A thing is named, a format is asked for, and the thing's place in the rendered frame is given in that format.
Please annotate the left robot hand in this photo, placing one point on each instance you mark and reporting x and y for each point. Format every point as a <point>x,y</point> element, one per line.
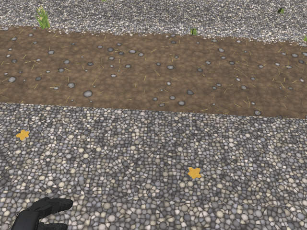
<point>29,219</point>

